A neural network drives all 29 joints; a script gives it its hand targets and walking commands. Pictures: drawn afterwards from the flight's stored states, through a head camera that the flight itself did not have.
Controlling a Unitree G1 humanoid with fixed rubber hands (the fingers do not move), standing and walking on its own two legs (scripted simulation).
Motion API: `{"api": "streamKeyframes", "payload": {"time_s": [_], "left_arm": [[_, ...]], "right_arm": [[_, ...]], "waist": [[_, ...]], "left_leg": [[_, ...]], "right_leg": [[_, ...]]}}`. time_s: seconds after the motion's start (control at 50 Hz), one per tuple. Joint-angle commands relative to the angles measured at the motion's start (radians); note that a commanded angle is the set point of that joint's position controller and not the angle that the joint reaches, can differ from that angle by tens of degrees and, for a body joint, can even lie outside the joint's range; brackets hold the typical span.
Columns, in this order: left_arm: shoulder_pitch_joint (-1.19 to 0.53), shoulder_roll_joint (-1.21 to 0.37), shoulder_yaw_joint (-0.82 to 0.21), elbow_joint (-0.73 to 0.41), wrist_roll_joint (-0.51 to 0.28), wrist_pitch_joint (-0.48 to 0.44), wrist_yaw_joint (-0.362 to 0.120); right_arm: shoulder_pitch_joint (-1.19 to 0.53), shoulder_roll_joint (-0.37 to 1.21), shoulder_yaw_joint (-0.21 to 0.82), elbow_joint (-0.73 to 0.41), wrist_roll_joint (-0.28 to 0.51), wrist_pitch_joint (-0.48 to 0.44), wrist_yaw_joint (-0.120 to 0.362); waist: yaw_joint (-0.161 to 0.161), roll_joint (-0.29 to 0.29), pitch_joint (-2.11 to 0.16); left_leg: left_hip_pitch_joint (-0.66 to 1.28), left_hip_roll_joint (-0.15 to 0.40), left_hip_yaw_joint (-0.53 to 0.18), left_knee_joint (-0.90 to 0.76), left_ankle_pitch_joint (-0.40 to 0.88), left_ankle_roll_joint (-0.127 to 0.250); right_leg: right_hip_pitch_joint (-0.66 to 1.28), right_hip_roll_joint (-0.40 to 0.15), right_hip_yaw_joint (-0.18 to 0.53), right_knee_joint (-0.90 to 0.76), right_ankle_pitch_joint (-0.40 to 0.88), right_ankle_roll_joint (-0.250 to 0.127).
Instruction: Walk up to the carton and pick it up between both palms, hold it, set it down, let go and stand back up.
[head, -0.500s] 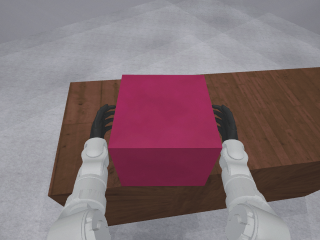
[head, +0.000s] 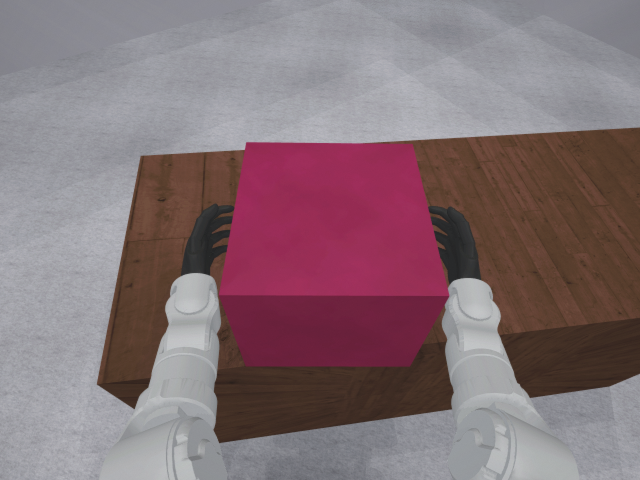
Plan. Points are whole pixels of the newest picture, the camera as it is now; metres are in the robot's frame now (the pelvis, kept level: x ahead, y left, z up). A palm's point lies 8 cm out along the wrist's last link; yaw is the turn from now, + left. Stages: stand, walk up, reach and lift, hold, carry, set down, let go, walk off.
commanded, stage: set down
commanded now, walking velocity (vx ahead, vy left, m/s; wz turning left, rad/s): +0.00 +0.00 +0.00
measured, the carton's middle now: (329, 255) +0.44 +0.01 -0.03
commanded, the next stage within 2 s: none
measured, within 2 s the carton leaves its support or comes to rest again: neither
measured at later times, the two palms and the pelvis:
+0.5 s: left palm (201, 269) +0.37 +0.18 +0.02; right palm (461, 275) +0.39 -0.16 +0.03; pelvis +0.00 +0.00 +0.00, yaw +0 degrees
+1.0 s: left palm (204, 273) +0.39 +0.18 -0.01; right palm (453, 277) +0.40 -0.16 +0.00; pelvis -0.01 +0.00 -0.02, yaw -2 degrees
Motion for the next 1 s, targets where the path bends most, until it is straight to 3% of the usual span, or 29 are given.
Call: {"api": "streamKeyframes", "payload": {"time_s": [0.0,0.18,0.24,0.34,0.44,0.5,0.7,0.76,0.82,0.88,0.98], "left_arm": [[-0.438,-0.390,-0.226,-0.033,0.030,-0.039,-0.034],[-0.413,-0.367,-0.217,0.002,0.041,-0.053,-0.043],[-0.423,-0.361,-0.206,-0.004,0.045,-0.051,-0.046],[-0.412,-0.359,-0.200,0.006,0.044,-0.054,-0.045],[-0.412,-0.357,-0.190,0.020,0.055,-0.075,-0.035],[-0.406,-0.331,-0.168,0.031,0.061,-0.068,-0.031],[-0.411,-0.208,-0.147,0.059,0.037,-0.074,0.000],[-0.363,0.088,-0.117,0.053,-0.022,-0.092,0.075],[-0.436,0.178,-0.238,0.136,-0.209,-0.116,0.139],[-0.473,0.236,-0.293,0.241,-0.333,-0.149,0.147],[-0.560,0.322,-0.378,0.356,-0.454,-0.228,0.146]], "right_arm": [[-0.375,0.454,0.281,0.033,-0.080,0.003,0.113],[-0.357,0.449,0.287,0.035,-0.077,-0.006,0.105],[-0.344,0.449,0.272,0.052,-0.087,0.002,0.106],[-0.357,0.447,0.284,0.026,-0.079,0.003,0.112],[-0.352,0.444,0.263,0.025,-0.104,-0.008,0.112],[-0.342,0.411,0.245,0.045,-0.104,0.008,0.114],[-0.368,0.282,0.227,0.047,-0.061,0.020,0.102],[-0.329,-0.035,0.216,0.059,0.045,0.020,0.040],[-0.425,-0.115,0.390,0.141,0.297,0.025,-0.023],[-0.485,-0.170,0.495,0.219,0.432,0.012,-0.051],[-0.593,-0.299,0.599,0.291,0.594,-0.045,-0.078]], "waist": [[0.010,-0.017,-0.435],[0.012,-0.025,-0.406],[0.003,-0.022,-0.377],[0.021,-0.031,-0.395],[0.016,-0.028,-0.420],[0.013,-0.031,-0.403],[0.018,-0.007,-0.430],[0.038,0.002,-0.482],[0.046,0.023,-0.528],[0.058,-0.002,-0.600],[0.054,0.046,-0.774]], "left_leg": [[0.360,0.034,-0.040,0.051,0.203,0.027],[0.326,0.030,-0.042,0.066,0.234,0.035],[0.339,0.030,-0.039,0.056,0.210,0.034],[0.304,0.028,-0.046,0.065,0.197,0.042],[0.333,0.032,-0.047,0.077,0.185,0.038],[0.320,0.035,-0.053,0.065,0.137,0.045],[0.320,0.034,-0.056,0.101,0.158,0.037],[0.311,0.042,-0.056,0.118,0.192,0.023],[0.181,0.040,-0.073,0.176,0.167,0.020],[0.116,0.040,-0.090,0.225,0.134,0.011],[0.162,0.043,-0.115,0.372,0.231,-0.033]], "right_leg": [[0.000,-0.075,0.000,-0.026,0.302,0.081],[0.007,-0.082,0.008,-0.003,0.376,0.090],[0.011,-0.081,0.007,-0.017,0.344,0.092],[-0.010,-0.085,0.011,0.003,0.334,0.088],[-0.069,-0.081,0.009,-0.009,0.261,0.081],[-0.074,-0.081,0.011,-0.019,0.209,0.078],[-0.120,-0.075,0.023,-0.004,0.186,0.071],[-0.152,-0.060,0.038,0.008,0.185,0.063],[-0.193,-0.051,0.078,0.042,0.169,0.053],[-0.225,-0.047,0.081,0.082,0.159,0.048],[-0.397,-0.034,0.050,0.185,0.195,0.045]]}}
